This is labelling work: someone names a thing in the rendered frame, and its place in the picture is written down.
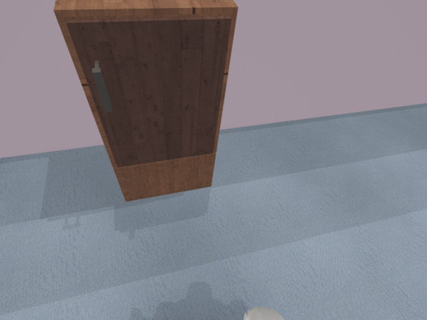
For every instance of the handle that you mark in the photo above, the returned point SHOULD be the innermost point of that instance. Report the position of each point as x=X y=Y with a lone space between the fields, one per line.
x=102 y=90

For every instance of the right robot thigh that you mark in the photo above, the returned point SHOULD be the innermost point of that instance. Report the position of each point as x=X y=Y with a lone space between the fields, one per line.
x=262 y=313

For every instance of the cupboard door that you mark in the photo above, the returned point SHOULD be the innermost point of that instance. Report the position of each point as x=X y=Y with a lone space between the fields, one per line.
x=164 y=78

